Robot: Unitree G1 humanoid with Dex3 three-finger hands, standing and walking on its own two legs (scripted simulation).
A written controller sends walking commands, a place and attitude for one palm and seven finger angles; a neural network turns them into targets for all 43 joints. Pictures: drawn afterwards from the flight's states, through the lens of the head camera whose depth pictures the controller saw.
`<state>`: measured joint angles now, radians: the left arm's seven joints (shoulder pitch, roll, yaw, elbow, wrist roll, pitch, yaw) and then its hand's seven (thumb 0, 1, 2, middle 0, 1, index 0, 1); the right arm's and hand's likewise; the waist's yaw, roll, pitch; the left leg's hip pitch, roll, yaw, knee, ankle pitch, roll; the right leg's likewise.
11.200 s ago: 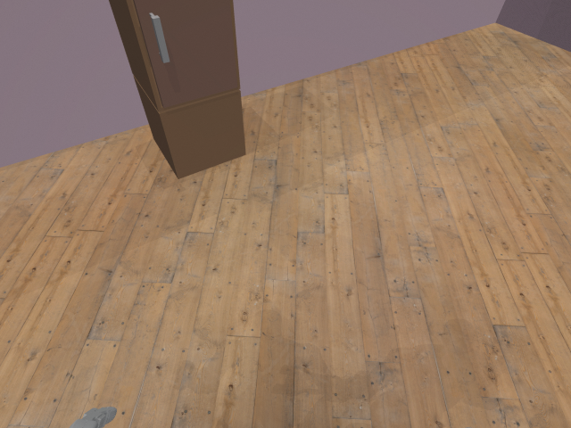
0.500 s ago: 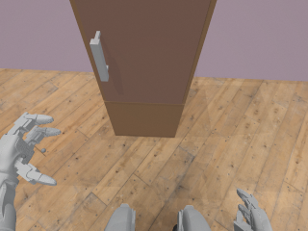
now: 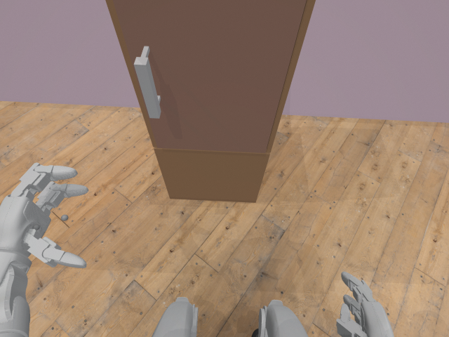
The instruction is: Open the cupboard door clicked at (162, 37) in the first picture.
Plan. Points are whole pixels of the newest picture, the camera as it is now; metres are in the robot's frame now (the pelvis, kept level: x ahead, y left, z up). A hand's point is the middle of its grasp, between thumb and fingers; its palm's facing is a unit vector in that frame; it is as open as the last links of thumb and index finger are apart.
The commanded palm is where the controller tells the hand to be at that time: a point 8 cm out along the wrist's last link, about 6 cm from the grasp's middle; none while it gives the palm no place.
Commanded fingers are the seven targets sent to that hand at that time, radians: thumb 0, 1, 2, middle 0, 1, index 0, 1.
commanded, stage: move the hooked fingers beside the handle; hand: left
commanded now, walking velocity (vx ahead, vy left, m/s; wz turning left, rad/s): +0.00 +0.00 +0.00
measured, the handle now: (150, 84) +0.62 +0.20 +0.03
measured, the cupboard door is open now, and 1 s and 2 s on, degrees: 0 0 0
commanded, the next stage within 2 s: none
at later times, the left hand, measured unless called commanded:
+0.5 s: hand (82, 169) +0.38 +0.27 +0.05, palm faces +0.00 -1.00 -0.04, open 14.0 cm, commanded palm +0.37 +0.32 +0.05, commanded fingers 0.00 -0.50 0.30 -0.30 -1.20 -0.30 -1.20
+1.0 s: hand (101, 132) +0.47 +0.27 +0.04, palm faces +0.00 -1.00 -0.02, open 14.0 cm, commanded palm +0.46 +0.31 +0.04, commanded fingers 0.00 -0.50 0.30 -0.30 -1.20 -0.30 -1.20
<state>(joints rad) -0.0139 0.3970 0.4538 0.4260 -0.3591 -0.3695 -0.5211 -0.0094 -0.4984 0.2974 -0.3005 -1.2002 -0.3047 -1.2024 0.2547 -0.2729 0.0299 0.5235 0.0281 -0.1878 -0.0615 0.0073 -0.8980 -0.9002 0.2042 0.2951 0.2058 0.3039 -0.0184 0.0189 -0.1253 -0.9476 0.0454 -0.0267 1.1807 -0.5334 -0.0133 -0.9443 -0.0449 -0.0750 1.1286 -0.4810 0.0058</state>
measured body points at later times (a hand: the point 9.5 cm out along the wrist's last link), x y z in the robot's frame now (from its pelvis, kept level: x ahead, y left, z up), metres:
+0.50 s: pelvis +0.00 +0.01 +0.00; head +0.12 +0.03 +0.43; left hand +0.38 +0.33 +0.05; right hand +0.11 -0.26 -0.10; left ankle +0.02 +0.12 -0.65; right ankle +0.04 -0.13 -0.65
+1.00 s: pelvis +0.00 +0.01 -0.01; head +0.14 +0.04 +0.41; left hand +0.46 +0.32 +0.05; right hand +0.05 -0.26 -0.12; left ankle +0.02 +0.12 -0.65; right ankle +0.04 -0.13 -0.65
